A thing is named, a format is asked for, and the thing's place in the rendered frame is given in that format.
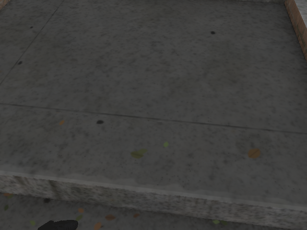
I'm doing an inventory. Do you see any robot left hand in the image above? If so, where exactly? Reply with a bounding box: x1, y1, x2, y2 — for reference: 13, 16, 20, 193
37, 219, 79, 230

